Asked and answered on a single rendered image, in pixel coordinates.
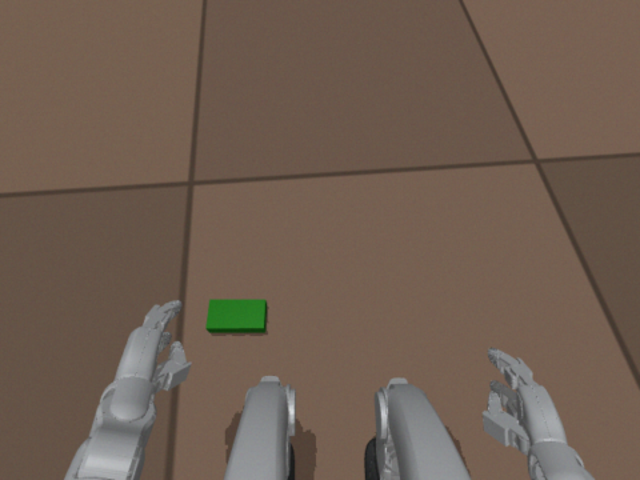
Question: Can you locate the right robot arm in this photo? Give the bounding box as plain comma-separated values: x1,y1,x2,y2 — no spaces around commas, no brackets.
527,441,595,480

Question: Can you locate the left robot arm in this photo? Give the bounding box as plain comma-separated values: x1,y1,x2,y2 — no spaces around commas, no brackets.
64,377,157,480

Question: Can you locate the left robot hand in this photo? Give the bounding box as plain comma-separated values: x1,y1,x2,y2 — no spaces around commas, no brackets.
114,300,192,394

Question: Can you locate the right robot foot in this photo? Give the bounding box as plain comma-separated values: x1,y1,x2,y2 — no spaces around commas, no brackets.
364,438,380,480

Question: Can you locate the small box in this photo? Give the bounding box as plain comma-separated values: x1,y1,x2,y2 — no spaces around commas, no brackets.
206,299,267,333

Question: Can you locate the right robot hand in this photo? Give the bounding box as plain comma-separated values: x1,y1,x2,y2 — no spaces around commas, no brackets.
482,348,568,458

